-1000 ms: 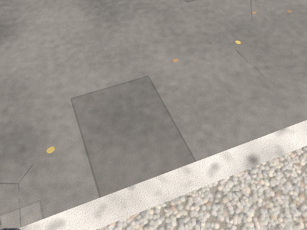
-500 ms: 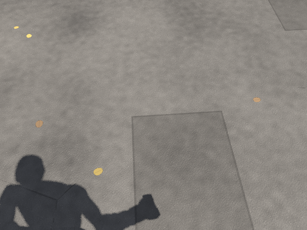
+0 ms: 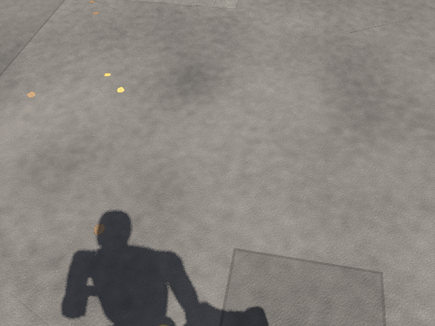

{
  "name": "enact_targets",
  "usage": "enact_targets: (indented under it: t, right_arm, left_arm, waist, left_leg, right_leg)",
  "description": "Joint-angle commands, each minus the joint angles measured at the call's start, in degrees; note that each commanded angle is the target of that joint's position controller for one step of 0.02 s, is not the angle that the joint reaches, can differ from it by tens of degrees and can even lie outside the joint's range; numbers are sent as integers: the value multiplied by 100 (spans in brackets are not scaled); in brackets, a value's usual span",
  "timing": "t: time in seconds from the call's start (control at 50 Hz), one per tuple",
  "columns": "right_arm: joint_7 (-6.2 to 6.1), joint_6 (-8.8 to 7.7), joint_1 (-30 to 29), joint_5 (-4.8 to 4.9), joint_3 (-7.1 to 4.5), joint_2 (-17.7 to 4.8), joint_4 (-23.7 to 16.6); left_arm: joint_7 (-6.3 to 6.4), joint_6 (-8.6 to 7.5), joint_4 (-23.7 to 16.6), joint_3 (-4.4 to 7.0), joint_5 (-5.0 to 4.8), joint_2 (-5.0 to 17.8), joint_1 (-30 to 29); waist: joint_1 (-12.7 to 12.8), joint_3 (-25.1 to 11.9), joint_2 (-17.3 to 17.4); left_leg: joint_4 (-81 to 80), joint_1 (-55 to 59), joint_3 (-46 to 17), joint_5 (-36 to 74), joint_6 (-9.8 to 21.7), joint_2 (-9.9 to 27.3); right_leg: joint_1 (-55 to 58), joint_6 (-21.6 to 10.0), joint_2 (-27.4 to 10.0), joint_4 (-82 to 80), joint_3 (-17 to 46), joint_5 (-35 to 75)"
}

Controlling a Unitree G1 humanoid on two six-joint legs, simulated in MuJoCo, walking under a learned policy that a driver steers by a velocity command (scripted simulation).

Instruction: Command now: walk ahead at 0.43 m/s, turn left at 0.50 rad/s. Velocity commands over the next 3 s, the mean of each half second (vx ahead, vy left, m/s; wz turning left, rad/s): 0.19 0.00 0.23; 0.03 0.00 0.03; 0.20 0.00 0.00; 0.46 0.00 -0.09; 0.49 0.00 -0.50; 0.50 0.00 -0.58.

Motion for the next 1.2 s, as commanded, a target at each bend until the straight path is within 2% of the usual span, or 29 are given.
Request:
enact_targets:
  t: [0.02,0.06,0.08,0.12,0.18,0.24,0.3,0.32,0.34,0.36,0.38,0.4,0.42,0.44,0.48,0.54,0.58,0.6,0.62,0.64,0.66,0.68,0.76,0.92,1.12,1.14,1.16,1.18,1.2]
  right_arm:
    - [6,-77,-516,-78,-189,-616,-696]
    - [14,-18,-310,-54,-149,-366,-649]
    - [3,7,-324,-68,-119,-263,-659]
    - [3,33,-484,-127,-43,-104,-711]
    - [77,29,-782,-127,22,-25,-703]
    - [141,7,-1190,-131,-6,-129,-800]
    - [160,-28,-1037,-178,-83,-242,-762]
    - [115,-33,-863,-217,-150,-428,-708]
    - [43,-25,-555,-313,-228,-829,-737]
    - [8,23,-644,-419,-140,-765,-784]
    - [54,45,-552,-327,3,-209,-682]
    - [105,37,-677,-271,41,-161,-609]
    - [122,34,-892,-258,14,-261,-567]
    - [129,34,-1160,-241,-13,-381,-573]
    - [101,67,-1558,-284,-52,-463,-552]
    - [63,104,-1689,-272,-8,-258,-429]
    - [69,108,-1530,-226,53,-64,-254]
    - [74,103,-1337,-256,73,1,-129]
    - [82,104,-1163,-283,46,-50,-113]
    - [53,111,-1288,-300,49,-47,-93]
    - [16,109,-1367,-274,20,-111,-62]
    - [-21,112,-1342,-256,7,-91,-10]
    - [-56,111,-1163,-242,-29,-93,241]
    - [-104,147,-1006,-185,-67,-131,772]
    - [-196,219,-981,-164,-59,-190,1393]
    - [-198,228,-897,-162,-41,-126,1497]
    - [-200,237,-899,-140,-42,-115,1558]
    - [-197,227,-955,-114,-53,-123,1577]
    - [-183,178,-1122,-106,-53,-125,1521]
  left_arm:
    - [46,36,-103,151,72,584,508]
    - [20,-1,14,144,61,571,432]
    - [16,-13,87,166,48,657,414]
    - [37,17,207,218,-1,852,340]
    - [84,141,349,229,-80,957,275]
    - [85,224,542,224,-142,1027,491]
    - [86,286,630,213,-250,1044,391]
    - [79,271,709,161,-216,896,577]
    - [73,218,637,55,-23,646,675]
    - [32,209,690,-127,91,235,1305]
    - [20,325,743,-92,5,470,1089]
    - [25,416,660,-29,-84,703,807]
    - [77,508,689,-2,-92,719,654]
    - [133,602,709,23,-45,756,615]
    - [194,715,827,11,-36,639,782]
    - [195,726,990,-36,-17,412,899]
    - [165,719,986,-59,98,386,788]
    - [167,716,895,-43,156,571,645]
    - [201,724,865,41,80,948,436]
    - [197,705,895,28,46,805,267]
    - [196,657,890,-29,72,619,169]
    - [201,603,931,-50,89,554,129]
    - [194,463,1123,-76,11,532,350]
    - [201,511,1397,-108,-16,488,419]
    - [190,542,1696,-127,-26,421,452]
    - [197,552,1778,-132,-31,388,573]
    - [210,575,1822,-100,-65,467,630]
    - [227,596,1813,-43,-100,631,644]
    - [245,595,1794,11,-125,796,733]
  waist:
    - [344,35,-759]
    - [141,-32,-879]
    - [95,-66,-857]
    - [70,-221,-819]
    - [164,-443,-858]
    - [320,-448,-840]
    - [103,-461,-780]
    - [52,-571,-606]
    - [15,-1083,-12]
    - [282,-1588,983]
    - [55,-1746,898]
    - [42,-1353,720]
    - [97,-1087,487]
    - [177,-811,414]
    - [388,-649,558]
    - [442,-719,584]
    - [444,-609,438]
    - [316,-386,205]
    - [46,-50,-391]
    - [84,123,-710]
    - [97,217,-731]
    - [75,178,-766]
    - [153,-11,-526]
    - [193,-94,-232]
    - [168,11,-251]
    - [171,-101,-302]
    - [188,9,-432]
    - [228,219,-671]
    - [317,493,-944]
  left_leg:
    - [480,-2025,-105,505,-116,654]
    - [43,-1563,72,346,-206,615]
    - [-270,-1503,153,363,-257,573]
    - [-1022,-1361,260,774,-325,583]
    - [-2172,-635,512,1826,-300,540]
    - [-2897,-353,584,2106,-194,438]
    - [-3979,367,718,2535,104,278]
    - [-4329,966,600,3266,269,343]
    - [-3988,2010,-225,5680,576,1222]
    - [-3784,2958,-1420,6815,1583,2359]
    - [-4003,2701,-1670,5978,1805,2413]
    - [-4180,2391,-1478,5123,1631,2146]
    - [-4310,2062,-1299,4459,1421,1961]
    - [-4477,1550,-1140,4008,1298,1869]
    - [-4678,671,-731,3461,1128,1580]
    - [-4661,326,-334,2554,985,1311]
    - [-4617,99,-176,1130,598,1034]
    - [-4536,-55,-90,353,313,840]
    - [-4464,11,150,144,91,547]
    - [-4258,489,356,505,-49,398]
    - [-4078,752,375,851,-61,401]
    - [-3986,901,384,1140,-27,425]
    - [-3902,1009,358,2032,19,476]
    - [-3862,1205,390,2679,-63,512]
    - [-3961,1317,429,2678,-119,528]
    - [-3939,1357,543,2145,-124,436]
    - [-3762,1193,734,1269,-120,262]
    - [-3451,815,946,367,-113,79]
    - [-3051,246,1069,-28,-102,10]
  right_leg:
    - [1748,-926,-1677,-1530,1982,535]
    - [1411,-1008,-1517,-1501,1262,2448]
    - [1366,-1080,-1515,-1495,1015,3126]
    - [1408,-1175,-1549,-1505,680,3770]
    - [1303,-1055,-1357,-1520,154,3731]
    - [1573,-960,-1410,-1315,164,3356]
    - [1599,-721,-1348,-684,225,2821]
    - [1436,-493,-1097,-262,132,2566]
    - [879,-153,-757,587,-143,1349]
    - [-125,235,-351,1611,-133,-1652]
    - [-279,399,-447,2085,323,-2938]
    - [-490,452,-512,2297,391,-2987]
    - [-586,481,-568,2305,381,-2795]
    - [-452,540,-611,2108,391,-2502]
    - [273,605,-546,1635,263,-1877]
    - [1045,522,-415,636,65,-674]
    - [1529,351,-391,-284,60,242]
    - [1525,199,-672,-545,370,350]
    - [973,-13,-819,-582,443,-422]
    - [273,-115,-737,-818,495,-1452]
    - [23,-59,-694,-974,505,-1628]
    - [9,16,-677,-1009,489,-1435]
    - [465,86,-588,-783,378,-514]
    - [797,24,-479,-696,276,238]
    - [920,-2,-401,-832,210,481]
    - [974,-31,-368,-927,189,-107]
    - [915,-140,-378,-1052,275,-1026]
    - [839,-338,-528,-1253,561,-2131]
    - [846,-589,-915,-1601,1119,-3086]
Next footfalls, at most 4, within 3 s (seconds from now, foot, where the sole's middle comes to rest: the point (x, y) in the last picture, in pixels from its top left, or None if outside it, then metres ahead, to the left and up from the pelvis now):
0.32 left None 0.25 0.14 -0.77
0.60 right None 0.21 -0.12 -0.77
1.86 right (246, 270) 0.67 -0.06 -0.77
2.38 left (187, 199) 0.95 0.14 -0.77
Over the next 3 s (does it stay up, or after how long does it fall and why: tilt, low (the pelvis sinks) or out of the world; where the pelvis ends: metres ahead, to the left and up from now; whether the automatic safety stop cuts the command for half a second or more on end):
stays up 1.07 -0.08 -0.01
